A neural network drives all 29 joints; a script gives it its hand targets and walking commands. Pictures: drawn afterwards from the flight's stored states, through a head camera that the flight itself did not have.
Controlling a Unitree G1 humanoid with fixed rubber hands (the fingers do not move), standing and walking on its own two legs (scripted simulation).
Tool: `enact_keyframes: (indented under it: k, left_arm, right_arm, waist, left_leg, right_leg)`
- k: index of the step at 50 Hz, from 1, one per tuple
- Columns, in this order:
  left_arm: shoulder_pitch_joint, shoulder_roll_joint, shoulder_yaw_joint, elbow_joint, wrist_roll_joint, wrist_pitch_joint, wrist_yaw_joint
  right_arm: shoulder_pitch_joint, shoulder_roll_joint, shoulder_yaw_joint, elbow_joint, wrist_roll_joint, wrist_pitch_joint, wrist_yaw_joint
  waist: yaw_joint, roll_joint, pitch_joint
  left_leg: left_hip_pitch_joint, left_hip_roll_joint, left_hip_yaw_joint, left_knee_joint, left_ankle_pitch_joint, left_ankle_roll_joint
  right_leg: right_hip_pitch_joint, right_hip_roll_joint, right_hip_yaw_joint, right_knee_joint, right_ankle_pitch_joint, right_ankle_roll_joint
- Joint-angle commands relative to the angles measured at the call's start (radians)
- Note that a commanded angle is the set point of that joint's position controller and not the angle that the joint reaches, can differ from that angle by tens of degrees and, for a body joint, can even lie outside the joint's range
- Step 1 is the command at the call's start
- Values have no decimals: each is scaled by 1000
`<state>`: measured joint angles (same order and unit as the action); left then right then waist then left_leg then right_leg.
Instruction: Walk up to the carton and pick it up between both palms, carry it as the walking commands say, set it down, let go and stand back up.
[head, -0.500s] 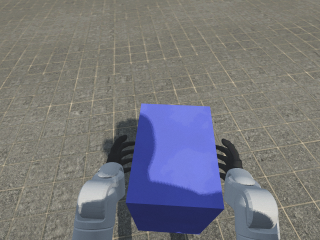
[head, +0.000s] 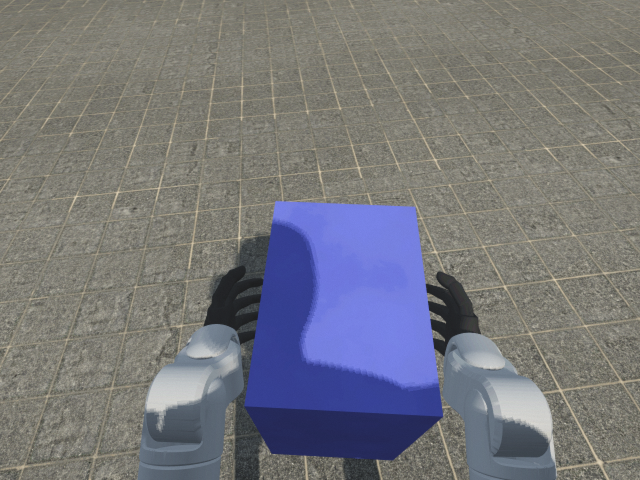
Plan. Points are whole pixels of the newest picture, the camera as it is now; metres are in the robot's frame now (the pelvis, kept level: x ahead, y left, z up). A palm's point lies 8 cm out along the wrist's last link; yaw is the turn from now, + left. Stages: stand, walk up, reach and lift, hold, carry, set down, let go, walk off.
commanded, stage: carry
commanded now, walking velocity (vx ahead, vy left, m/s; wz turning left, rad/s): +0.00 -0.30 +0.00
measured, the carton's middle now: (338, 339) +0.31 +0.01 +0.01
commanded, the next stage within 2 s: none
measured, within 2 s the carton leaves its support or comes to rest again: neither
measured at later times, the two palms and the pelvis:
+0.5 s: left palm (374, 402) +0.20 -0.03 +0.09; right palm out of the picture +0.21 -0.28 +0.09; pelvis -0.06 -0.17 +0.01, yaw +1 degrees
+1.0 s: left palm out of the picture +0.14 -0.19 +0.09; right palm out of the picture +0.15 -0.45 +0.10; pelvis -0.11 -0.33 +0.01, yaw +2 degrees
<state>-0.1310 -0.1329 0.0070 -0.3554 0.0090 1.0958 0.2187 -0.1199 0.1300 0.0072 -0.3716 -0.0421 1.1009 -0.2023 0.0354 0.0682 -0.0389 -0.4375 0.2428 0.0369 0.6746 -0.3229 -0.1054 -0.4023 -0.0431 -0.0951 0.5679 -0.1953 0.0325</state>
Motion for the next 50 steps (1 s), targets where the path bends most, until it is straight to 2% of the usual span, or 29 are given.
enact_keyframes:
  k: [1, 3, 4, 6, 10, 12, 13, 14, 15, 16, 17, 18, 20, 22, 26, 27, 28, 29, 30, 31, 33, 35, 39, 43, 44, 46, 47, 48, 50]
  left_arm:
    - [-314, -931, -510, -95, -254, -12, -149]
    - [-323, -975, -489, -114, -244, -27, -156]
    - [-342, -984, -483, -128, -234, -39, -156]
    - [-347, -981, -469, -167, -218, -56, -151]
    - [-293, -948, -465, -133, -191, -46, -132]
    - [-273, -937, -475, -111, -191, -32, -122]
    - [-274, -926, -479, -94, -191, -24, -118]
    - [-277, -926, -488, -76, -188, -17, -115]
    - [-367, -940, -535, -144, -210, -10, -126]
    - [-401, -952, -525, -132, -207, -12, -129]
    - [-402, -957, -527, -126, -216, -12, -136]
    - [-428, -979, -537, -139, -238, -19, -143]
    - [-425, -997, -554, -141, -263, -27, -150]
    - [-419, -991, -568, -152, -274, -32, -148]
    - [-362, -947, -564, -137, -271, -16, -141]
    - [-339, -942, -557, -125, -266, -10, -141]
    - [-316, -932, -547, -105, -264, -4, -141]
    - [-306, -925, -534, -96, -262, -1, -144]
    - [-311, -902, -514, -80, -250, -7, -144]
    - [-316, -933, -503, -94, -249, -14, -147]
    - [-330, -983, -478, -109, -238, -35, -155]
    - [-358, -997, -464, -149, -223, -59, -153]
    - [-330, -969, -445, -131, -199, -61, -140]
    - [-300, -955, -459, -75, -191, -35, -129]
    - [-300, -955, -464, -68, -192, -29, -126]
    - [-298, -959, -477, -59, -195, -20, -126]
    - [-344, -964, -506, -105, -210, -16, -133]
    - [-395, -966, -509, -115, -218, -17, -136]
    - [-439, -968, -519, -125, -239, -12, -142]
  right_arm:
    - [-318, 898, 497, -126, 214, -18, 108]
    - [-395, 971, 542, -136, 272, -27, 122]
    - [-428, 989, 561, -152, 297, -36, 128]
    - [-441, 1004, 578, -168, 321, -47, 134]
    - [-404, 951, 556, -150, 308, -36, 127]
    - [-359, 925, 528, -117, 285, -25, 126]
    - [-338, 913, 508, -91, 271, -20, 127]
    - [-320, 894, 482, -64, 254, -16, 127]
    - [-288, 890, 450, -29, 241, -22, 131]
    - [-319, 906, 461, -40, 250, -23, 137]
    - [-335, 933, 468, -54, 245, -27, 139]
    - [-373, 954, 476, -82, 251, -36, 140]
    - [-380, 955, 468, -113, 246, -50, 132]
    - [-371, 935, 453, -135, 236, -56, 121]
    - [-294, 890, 433, -120, 205, -42, 103]
    - [-286, 880, 434, -113, 198, -36, 99]
    - [-275, 880, 435, -100, 189, -31, 96]
    - [-268, 874, 437, -90, 180, -25, 92]
    - [-283, 866, 468, -115, 187, -19, 99]
    - [-331, 911, 502, -123, 227, -17, 109]
    - [-417, 989, 551, -135, 284, -31, 126]
    - [-451, 1023, 576, -154, 320, -48, 138]
    - [-430, 989, 568, -132, 311, -47, 131]
    - [-361, 945, 520, -73, 275, -28, 123]
    - [-347, 943, 508, -59, 265, -25, 122]
    - [-334, 938, 486, -39, 246, -22, 125]
    - [-321, 943, 467, -31, 240, -27, 129]
    - [-349, 956, 469, -35, 244, -29, 133]
    - [-384, 962, 465, -38, 239, -28, 128]
  waist:
    - [-48, -492, -323]
    - [-42, -298, -332]
    - [-42, -253, -338]
    - [-38, -224, -355]
    - [-35, -230, -367]
    - [-47, -147, -374]
    - [-56, -70, -348]
    - [-50, 116, -328]
    - [-57, 372, -243]
    - [-46, 216, -210]
    - [-45, 95, -209]
    - [-45, 11, -201]
    - [-45, 57, -211]
    - [-50, 125, -238]
    - [-59, 202, -288]
    - [-45, 185, -307]
    - [-40, 105, -324]
    - [-42, -45, -320]
    - [-48, -452, -326]
    - [-47, -480, -346]
    - [-42, -299, -355]
    - [-37, -229, -382]
    - [-31, -212, -374]
    - [-36, -191, -369]
    - [-44, -156, -373]
    - [-35, -30, -351]
    - [-36, 92, -306]
    - [-33, 77, -269]
    - [-31, -9, -232]
  left_leg:
    - [-201, -195, 106, 389, -425, 41]
    - [-167, -174, 54, 532, -311, 80]
    - [-157, -159, 48, 525, -248, 85]
    - [-118, -166, 73, 431, -207, 80]
    - [-5, -192, 90, 150, -194, 96]
    - [148, -167, 69, -128, -73, 100]
    - [261, -82, -26, -290, 12, 106]
    - [364, 134, -296, -390, 23, 152]
    - [293, 351, -514, -390, 264, 292]
    - [267, 334, -477, -370, 380, 334]
    - [251, 291, -385, -345, 364, 323]
    - [260, 236, -282, -322, 372, 291]
    - [285, 148, -125, -263, 537, 228]
    - [284, 118, -71, -247, 612, 196]
    - [285, 95, -20, -183, 557, 149]
    - [264, 74, 19, -127, 511, 127]
    - [201, 19, 68, -32, 453, 103]
    - [53, -28, 89, 81, 199, 79]
    - [-199, -191, 167, 226, -313, 29]
    - [-178, -189, 91, 419, -433, 48]
    - [-172, -168, 44, 526, -301, 78]
    - [-156, -153, 33, 507, -210, 75]
    - [-67, -180, 37, 279, -199, 77]
    - [86, -208, 46, -58, -146, 88]
    - [171, -194, 54, -202, -56, 89]
    - [282, -80, -82, -318, 8, 99]
    - [202, -7, -173, -313, -118, 134]
    - [143, -2, -155, -337, -182, 139]
    - [59, -59, -74, -297, -164, 115]
  right_leg:
    - [301, -298, 368, -232, 404, -203]
    - [257, -234, 199, -174, 395, -220]
    - [258, -206, 158, -147, 350, -219]
    - [264, -179, 124, -139, 270, -202]
    - [236, -195, 181, -182, 145, -225]
    - [171, -161, 154, -119, 70, -202]
    - [57, -126, 133, -45, 17, -165]
    - [-122, -59, 92, 100, -109, -112]
    - [-300, -2, 42, 343, -293, -53]
    - [-318, -42, 153, 526, -288, -50]
    - [-313, -49, 173, 584, -268, -41]
    - [-312, -49, 163, 572, -236, -34]
    - [-257, -33, 105, 447, -200, -13]
    - [-167, -7, 46, 345, -192, 9]
    - [-10, 31, -28, 54, -212, 25]
    - [76, 41, -62, -99, -143, 20]
    - [192, 42, -62, -205, -87, 7]
    - [302, -53, 26, -229, 104, -18]
    - [358, -303, 381, -259, 350, -134]
    - [312, -285, 339, -197, 515, -204]
    - [282, -243, 212, -169, 411, -203]
    - [305, -216, 173, -145, 334, -191]
    - [260, -233, 243, -235, 53, -194]
    - [237, -237, 275, -260, 70, -183]
    - [215, -220, 254, -242, 59, -157]
    - [119, -164, 229, -199, 7, -75]
    - [99, -121, 179, -186, -53, -46]
    - [115, -97, 151, -179, -72, -49]
    - [171, -102, 159, -233, -79, -51]
